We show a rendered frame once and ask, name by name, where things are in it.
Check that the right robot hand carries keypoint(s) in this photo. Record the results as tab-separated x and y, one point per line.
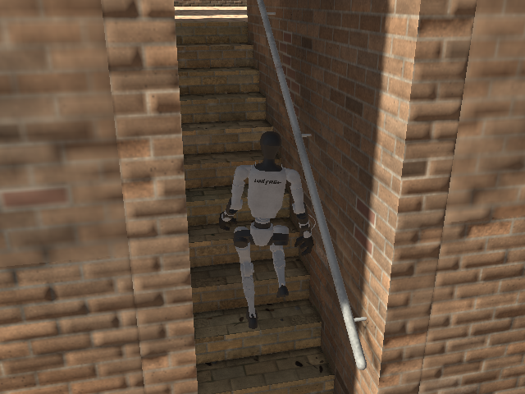
307	242

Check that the left robot thigh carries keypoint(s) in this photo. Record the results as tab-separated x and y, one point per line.
242	244

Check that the left robot upper arm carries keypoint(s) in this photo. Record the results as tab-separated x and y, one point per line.
241	173

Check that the robot thigh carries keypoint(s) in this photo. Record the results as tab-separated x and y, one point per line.
242	244
280	237

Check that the right robot forearm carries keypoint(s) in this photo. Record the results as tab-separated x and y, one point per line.
304	223

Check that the right robot upper arm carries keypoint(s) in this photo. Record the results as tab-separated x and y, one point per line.
293	177

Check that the left robot forearm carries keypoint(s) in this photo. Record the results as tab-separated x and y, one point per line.
228	213

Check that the right robot thigh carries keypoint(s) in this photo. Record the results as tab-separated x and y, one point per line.
280	237

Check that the left robot hand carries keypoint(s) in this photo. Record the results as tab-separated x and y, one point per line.
222	223

